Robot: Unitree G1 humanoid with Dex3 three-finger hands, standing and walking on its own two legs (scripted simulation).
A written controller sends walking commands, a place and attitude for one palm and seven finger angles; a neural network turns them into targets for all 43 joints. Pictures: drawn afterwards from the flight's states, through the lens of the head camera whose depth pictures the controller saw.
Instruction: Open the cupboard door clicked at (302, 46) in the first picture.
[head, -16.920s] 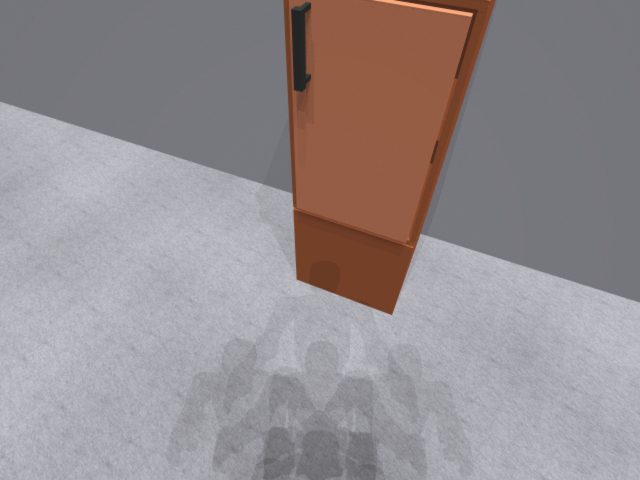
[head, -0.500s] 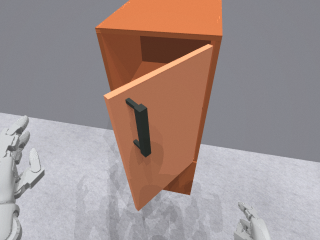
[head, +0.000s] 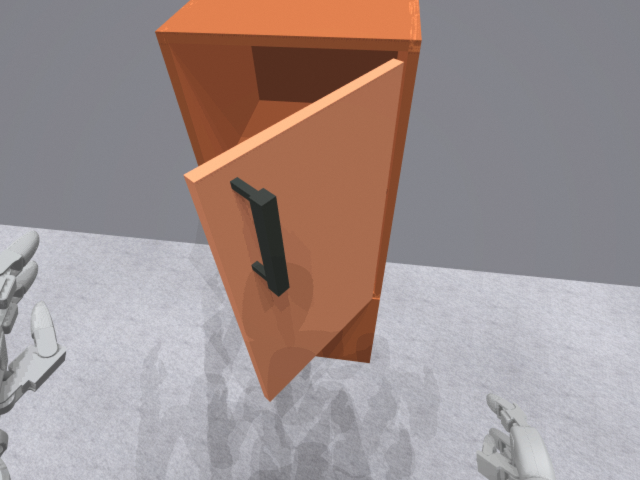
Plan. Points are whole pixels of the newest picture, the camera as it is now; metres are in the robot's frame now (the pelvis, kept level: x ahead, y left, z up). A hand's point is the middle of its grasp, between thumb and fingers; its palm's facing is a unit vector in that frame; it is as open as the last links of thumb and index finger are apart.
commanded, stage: step back with the hand held close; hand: left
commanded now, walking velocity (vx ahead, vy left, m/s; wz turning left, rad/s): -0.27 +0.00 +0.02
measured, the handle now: (261, 240) +0.35 +0.10 +0.14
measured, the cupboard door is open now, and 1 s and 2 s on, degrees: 55 55 55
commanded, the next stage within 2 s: stop stepping back and stand still in 0.96 s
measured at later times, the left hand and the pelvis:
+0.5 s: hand out of the picture +0.12 +0.28 +0.15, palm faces +0.46 -0.74 -0.49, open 7.4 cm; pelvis -0.08 +0.01 -0.03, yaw +1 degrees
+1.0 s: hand out of the picture +0.05 +0.26 +0.17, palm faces +0.42 -0.80 -0.42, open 7.4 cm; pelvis -0.16 +0.00 -0.01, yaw -1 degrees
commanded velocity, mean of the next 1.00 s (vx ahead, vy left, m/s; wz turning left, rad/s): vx -0.33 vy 0.00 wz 0.00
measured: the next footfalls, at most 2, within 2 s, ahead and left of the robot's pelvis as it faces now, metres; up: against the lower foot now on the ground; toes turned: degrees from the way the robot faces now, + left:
right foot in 1.02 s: -0.22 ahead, -0.11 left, +0.00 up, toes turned +1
left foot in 1.18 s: -0.09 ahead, +0.08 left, +0.00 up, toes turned -2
